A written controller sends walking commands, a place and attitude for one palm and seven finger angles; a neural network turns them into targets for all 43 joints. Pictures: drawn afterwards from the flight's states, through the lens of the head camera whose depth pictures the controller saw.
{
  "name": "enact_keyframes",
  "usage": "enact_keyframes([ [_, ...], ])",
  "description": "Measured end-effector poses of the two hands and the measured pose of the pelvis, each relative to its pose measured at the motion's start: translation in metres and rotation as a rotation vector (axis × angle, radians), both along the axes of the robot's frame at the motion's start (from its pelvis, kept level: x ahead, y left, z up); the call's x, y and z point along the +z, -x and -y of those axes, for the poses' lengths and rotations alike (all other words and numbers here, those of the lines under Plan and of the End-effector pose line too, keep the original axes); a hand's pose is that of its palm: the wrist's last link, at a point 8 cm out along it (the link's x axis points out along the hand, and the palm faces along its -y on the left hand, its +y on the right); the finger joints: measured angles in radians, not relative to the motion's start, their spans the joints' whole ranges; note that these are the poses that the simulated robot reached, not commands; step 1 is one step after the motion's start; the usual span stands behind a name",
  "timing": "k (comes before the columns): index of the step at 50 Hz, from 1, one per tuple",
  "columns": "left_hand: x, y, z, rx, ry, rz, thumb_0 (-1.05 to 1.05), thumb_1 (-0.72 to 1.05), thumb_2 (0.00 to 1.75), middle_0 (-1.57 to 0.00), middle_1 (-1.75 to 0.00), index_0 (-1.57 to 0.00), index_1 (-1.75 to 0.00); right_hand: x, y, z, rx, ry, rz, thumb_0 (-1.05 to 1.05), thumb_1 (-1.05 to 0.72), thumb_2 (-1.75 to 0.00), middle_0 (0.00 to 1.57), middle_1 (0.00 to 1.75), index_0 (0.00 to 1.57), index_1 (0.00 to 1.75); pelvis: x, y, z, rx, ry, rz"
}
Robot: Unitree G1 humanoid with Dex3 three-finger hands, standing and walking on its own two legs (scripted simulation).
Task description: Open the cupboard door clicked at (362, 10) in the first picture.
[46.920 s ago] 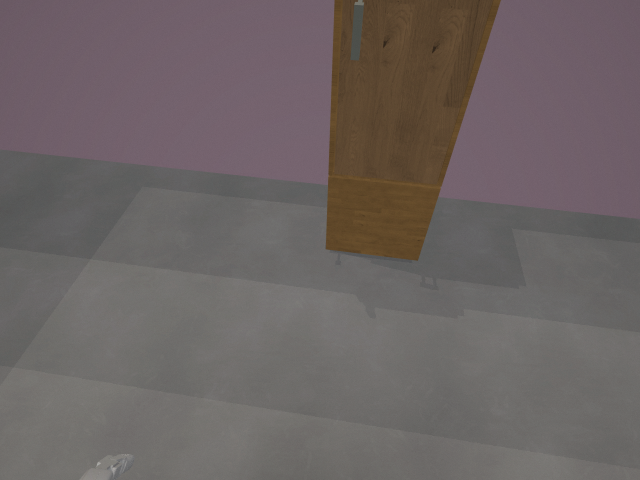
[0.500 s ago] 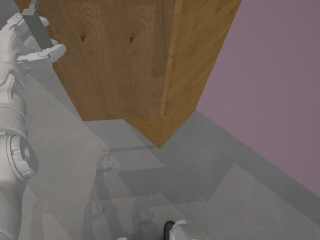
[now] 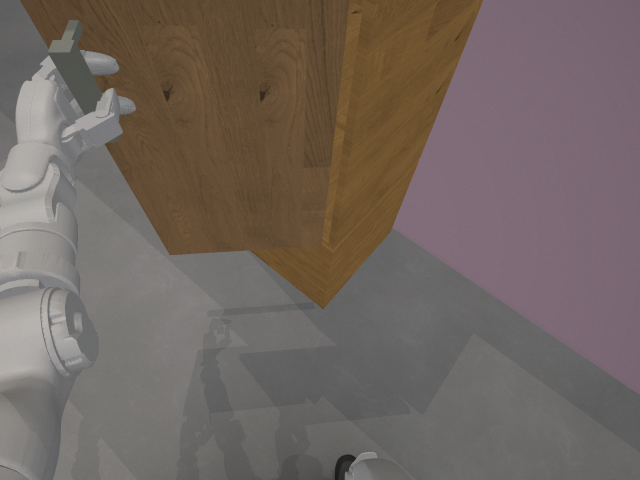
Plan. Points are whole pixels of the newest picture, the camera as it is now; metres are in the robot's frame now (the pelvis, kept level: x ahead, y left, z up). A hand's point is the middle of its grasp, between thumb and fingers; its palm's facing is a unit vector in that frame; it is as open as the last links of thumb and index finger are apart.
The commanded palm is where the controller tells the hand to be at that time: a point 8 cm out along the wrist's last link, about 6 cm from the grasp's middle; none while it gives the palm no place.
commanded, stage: pull the door open along its arc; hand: left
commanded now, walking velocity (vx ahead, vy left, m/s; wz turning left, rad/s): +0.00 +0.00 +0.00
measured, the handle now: (92, 84) +0.57 +0.22 +0.14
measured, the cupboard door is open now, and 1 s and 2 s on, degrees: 45 94 95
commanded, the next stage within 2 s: open thumb and fingers to let go in 0.96 s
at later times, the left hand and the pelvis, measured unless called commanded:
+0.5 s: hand (142, 208) +0.39 +0.15 +0.14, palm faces +0.17 -0.98 +0.08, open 6.2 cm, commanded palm +0.32 +0.21 +0.14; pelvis +0.01 -0.01 +0.01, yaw -1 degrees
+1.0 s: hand (240, 272) +0.31 +0.05 +0.14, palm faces +0.36 -0.93 +0.03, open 6.3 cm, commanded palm +0.25 +0.09 +0.14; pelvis +0.00 -0.03 +0.02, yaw +2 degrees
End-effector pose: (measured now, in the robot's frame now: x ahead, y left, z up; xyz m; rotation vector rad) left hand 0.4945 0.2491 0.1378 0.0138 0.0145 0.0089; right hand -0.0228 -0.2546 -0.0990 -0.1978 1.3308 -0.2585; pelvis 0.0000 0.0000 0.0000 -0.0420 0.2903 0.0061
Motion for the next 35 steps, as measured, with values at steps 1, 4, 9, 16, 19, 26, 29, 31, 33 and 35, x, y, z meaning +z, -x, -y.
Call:
enact_keyframes([
  [1,0.0,0.001,0.0,0.0,-0.002,0.002,0.0,0.76,0.84,-0.37,-1.35,-0.35,-1.35,0.0,-0.002,0.0,0.0,-0.002,0.004,0.0,-0.91,-0.9,0.2,0.3,0.2,0.29,0.0,-0.001,0.0,-0.002,0.0,0.001],
  [4,-0.001,0.007,0.001,-0.001,-0.006,0.011,0.0,0.76,0.83,-0.37,-1.35,-0.34,-1.35,0.0,-0.009,0.003,0.0,-0.008,0.02,0.0,-0.91,-0.9,0.2,0.3,0.2,0.29,0.002,-0.004,0.002,-0.008,-0.002,0.007],
  [9,-0.002,0.023,0.003,-0.01,-0.003,0.029,0.0,0.75,0.8,-0.37,-1.35,-0.33,-1.35,0.001,-0.029,0.008,0.004,-0.016,0.073,0.0,-0.91,-0.9,0.2,0.3,0.2,0.29,0.005,-0.009,0.004,-0.018,-0.006,0.025],
  [16,-0.003,0.066,0.013,-0.041,0.003,0.048,0.0,0.73,0.75,-0.37,-1.35,-0.33,-1.35,0.007,-0.082,0.013,0.043,-0.034,0.228,0.01,-0.91,-0.9,0.2,0.3,0.2,0.29,0.011,-0.014,0.007,-0.028,-0.017,0.066],
  [19,-0.003,0.091,0.021,-0.01,0.027,0.058,0.01,0.7,0.72,-0.38,-1.35,-0.34,-1.35,0.012,-0.112,0.011,0.07,-0.048,0.323,0.01,-0.91,-0.9,0.2,0.3,0.2,0.29,0.012,-0.014,0.008,-0.035,-0.019,0.091],
  [26,-0.005,0.144,0.059,0.185,0.096,0.071,0.02,0.69,0.73,-0.37,-1.34,-0.34,-1.29,0.027,-0.181,-0.006,0.141,-0.101,0.516,0.01,-0.91,-0.9,0.19,0.3,0.2,0.29,0.015,-0.01,0.012,-0.027,-0.023,0.15],
  [29,-0.003,0.162,0.075,0.255,0.097,0.052,0.03,0.68,0.73,-0.36,-1.32,-0.34,-1.29,0.033,-0.202,-0.016,0.173,-0.122,0.567,0.01,-0.91,-0.9,0.19,0.3,0.2,0.29,0.016,-0.008,0.015,-0.02,-0.027,0.177],
  [31,-0.001,0.171,0.085,0.297,0.089,0.036,0.03,0.68,0.73,-0.35,-1.3,-0.34,-1.3,0.037,-0.211,-0.022,0.193,-0.133,0.584,0.01,-0.91,-0.9,0.19,0.3,0.2,0.29,0.017,-0.006,0.018,-0.013,-0.029,0.197],
  [33,0.001,0.178,0.093,0.338,0.072,0.019,0.03,0.68,0.74,-0.35,-1.28,-0.34,-1.3,0.039,-0.217,-0.027,0.209,-0.14,0.591,0.01,-0.91,-0.9,0.19,0.3,0.2,0.29,0.018,-0.005,0.021,-0.005,-0.031,0.215],
  [35,0.003,0.184,0.101,0.371,0.054,0.004,0.03,0.68,0.75,-0.34,-1.27,-0.34,-1.31,0.04,-0.22,-0.031,0.222,-0.144,0.59,0.01,-0.91,-0.9,0.2,0.3,0.2,0.29,0.019,-0.004,0.024,0.001,-0.033,0.23],
])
